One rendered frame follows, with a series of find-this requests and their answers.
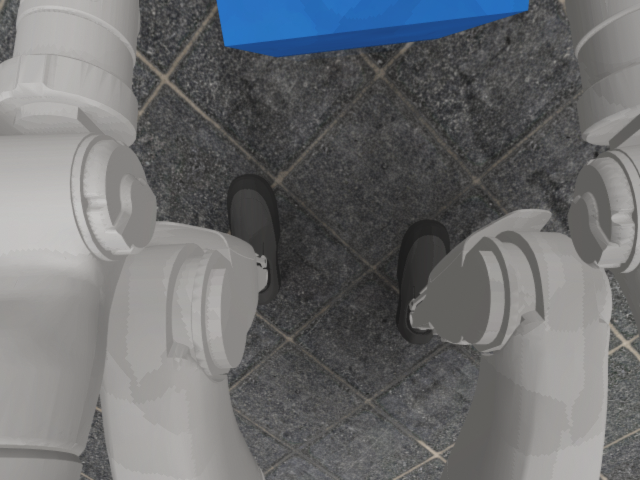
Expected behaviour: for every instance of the robot thigh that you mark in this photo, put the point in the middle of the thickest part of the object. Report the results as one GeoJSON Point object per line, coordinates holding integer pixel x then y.
{"type": "Point", "coordinates": [178, 320]}
{"type": "Point", "coordinates": [540, 405]}

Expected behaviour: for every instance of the robot left forearm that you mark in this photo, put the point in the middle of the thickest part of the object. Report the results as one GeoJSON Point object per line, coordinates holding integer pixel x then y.
{"type": "Point", "coordinates": [72, 69]}

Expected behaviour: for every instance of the robot right forearm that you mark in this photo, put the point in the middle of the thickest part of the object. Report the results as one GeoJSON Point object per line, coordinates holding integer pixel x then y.
{"type": "Point", "coordinates": [606, 42]}

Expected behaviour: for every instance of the right robot thigh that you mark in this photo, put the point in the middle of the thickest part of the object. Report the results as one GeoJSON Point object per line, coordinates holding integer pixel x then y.
{"type": "Point", "coordinates": [540, 405]}

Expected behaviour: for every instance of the right robot upper arm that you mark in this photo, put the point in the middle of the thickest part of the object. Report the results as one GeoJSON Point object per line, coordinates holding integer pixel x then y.
{"type": "Point", "coordinates": [604, 218]}

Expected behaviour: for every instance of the left robot upper arm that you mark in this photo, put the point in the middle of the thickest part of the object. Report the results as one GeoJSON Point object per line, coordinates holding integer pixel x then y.
{"type": "Point", "coordinates": [73, 206]}

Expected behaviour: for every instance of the carton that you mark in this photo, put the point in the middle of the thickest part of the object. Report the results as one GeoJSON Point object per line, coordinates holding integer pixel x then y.
{"type": "Point", "coordinates": [282, 28]}

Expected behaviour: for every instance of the left robot thigh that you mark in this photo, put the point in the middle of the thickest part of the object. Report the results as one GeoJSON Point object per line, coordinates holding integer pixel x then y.
{"type": "Point", "coordinates": [178, 320]}

